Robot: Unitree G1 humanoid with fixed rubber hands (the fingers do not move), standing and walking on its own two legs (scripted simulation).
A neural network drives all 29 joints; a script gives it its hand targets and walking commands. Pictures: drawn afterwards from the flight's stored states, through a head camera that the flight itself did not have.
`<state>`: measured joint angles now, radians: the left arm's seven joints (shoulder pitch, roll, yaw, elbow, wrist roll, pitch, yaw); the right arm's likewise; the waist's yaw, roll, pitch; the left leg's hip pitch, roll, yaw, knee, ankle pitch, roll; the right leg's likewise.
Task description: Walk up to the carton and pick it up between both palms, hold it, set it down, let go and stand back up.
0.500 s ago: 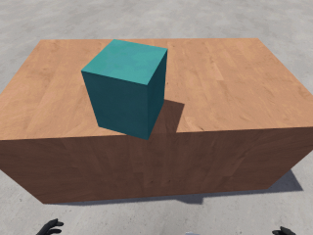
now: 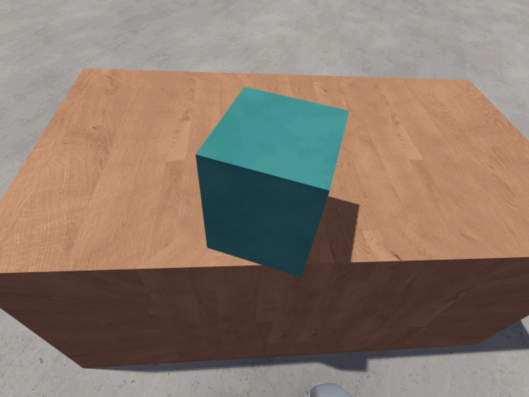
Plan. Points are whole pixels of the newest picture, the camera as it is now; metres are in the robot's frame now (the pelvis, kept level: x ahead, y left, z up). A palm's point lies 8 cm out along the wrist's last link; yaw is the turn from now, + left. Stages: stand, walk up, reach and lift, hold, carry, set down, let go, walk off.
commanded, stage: walk up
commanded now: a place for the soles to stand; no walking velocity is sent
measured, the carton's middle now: (273, 183) +0.50 -0.01 +0.03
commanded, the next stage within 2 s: none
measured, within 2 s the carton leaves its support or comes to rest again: neither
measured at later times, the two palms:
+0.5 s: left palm (39, 386) +0.18 +0.34 -0.07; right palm out of the picture +0.11 -0.31 -0.04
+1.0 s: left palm (56, 392) +0.17 +0.31 -0.07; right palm out of the picture +0.13 -0.33 -0.06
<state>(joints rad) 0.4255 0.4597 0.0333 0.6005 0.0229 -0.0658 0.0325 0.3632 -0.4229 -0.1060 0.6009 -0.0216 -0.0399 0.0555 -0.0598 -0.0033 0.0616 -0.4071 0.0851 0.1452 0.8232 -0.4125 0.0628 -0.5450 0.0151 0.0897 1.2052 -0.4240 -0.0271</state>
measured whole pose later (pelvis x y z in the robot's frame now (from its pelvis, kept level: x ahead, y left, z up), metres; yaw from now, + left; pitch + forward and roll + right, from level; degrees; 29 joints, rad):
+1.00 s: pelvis +0.06 -0.01 +0.01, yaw +2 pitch -2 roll -1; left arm 0.29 0.45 0.03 0.60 0.02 0.01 0.02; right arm 0.42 -0.42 -0.07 0.60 -0.03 -0.04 0.00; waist -0.03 -0.03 0.09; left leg -0.32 0.00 0.14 0.67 -0.31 0.07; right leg -0.40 0.05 0.08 0.72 -0.30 -0.06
